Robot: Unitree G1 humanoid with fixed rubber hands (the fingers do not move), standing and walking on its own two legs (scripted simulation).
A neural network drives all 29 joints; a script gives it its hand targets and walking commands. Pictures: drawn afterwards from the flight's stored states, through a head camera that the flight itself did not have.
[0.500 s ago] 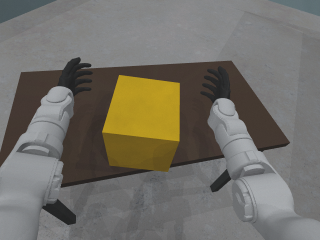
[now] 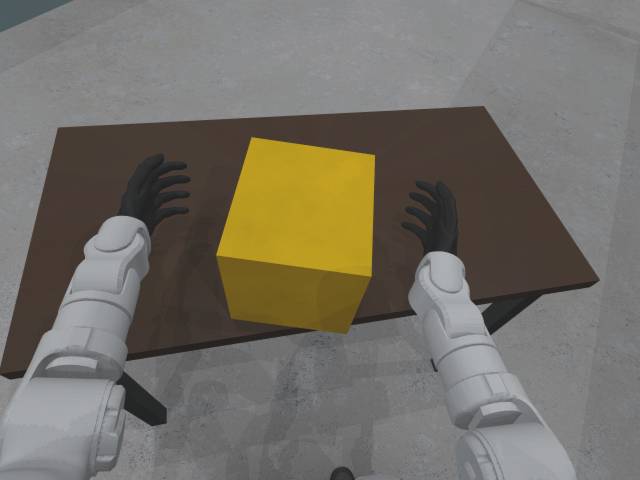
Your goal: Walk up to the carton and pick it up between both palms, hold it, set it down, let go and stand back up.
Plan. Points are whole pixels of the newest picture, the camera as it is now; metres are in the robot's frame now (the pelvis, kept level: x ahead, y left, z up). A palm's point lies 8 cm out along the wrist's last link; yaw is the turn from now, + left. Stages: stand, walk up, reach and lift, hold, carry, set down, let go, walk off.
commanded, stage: set down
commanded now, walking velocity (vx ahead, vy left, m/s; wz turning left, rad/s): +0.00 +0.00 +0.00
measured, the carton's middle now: (300, 239) +0.44 -0.01 -0.02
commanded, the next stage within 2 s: none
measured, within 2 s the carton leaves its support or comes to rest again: neither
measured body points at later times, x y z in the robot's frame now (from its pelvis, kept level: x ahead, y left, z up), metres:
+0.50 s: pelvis +0.02 +0.01 +0.00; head +0.05 +0.04 +0.45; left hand +0.39 +0.21 +0.04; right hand +0.34 -0.16 +0.05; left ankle +0.03 +0.08 -0.74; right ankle +0.04 -0.14 -0.74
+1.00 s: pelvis +0.01 +0.00 +0.00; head +0.03 +0.03 +0.45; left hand +0.31 +0.23 +0.00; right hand +0.27 -0.16 +0.01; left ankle +0.03 +0.08 -0.74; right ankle +0.04 -0.14 -0.74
